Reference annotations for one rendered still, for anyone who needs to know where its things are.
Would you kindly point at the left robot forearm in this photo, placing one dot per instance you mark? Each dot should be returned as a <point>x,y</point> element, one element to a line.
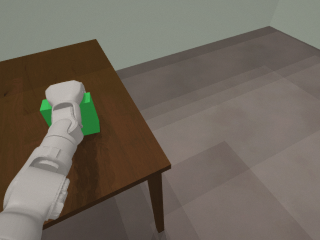
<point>56,151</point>

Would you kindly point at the sponge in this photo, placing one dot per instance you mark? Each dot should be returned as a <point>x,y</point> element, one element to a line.
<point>89,117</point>

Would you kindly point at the left robot upper arm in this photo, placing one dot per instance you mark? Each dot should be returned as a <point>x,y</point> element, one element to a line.
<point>38,196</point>

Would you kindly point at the table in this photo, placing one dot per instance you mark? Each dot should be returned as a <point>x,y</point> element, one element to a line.
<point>122,155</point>

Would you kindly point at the left robot hand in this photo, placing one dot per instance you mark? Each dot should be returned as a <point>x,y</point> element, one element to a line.
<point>70,90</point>

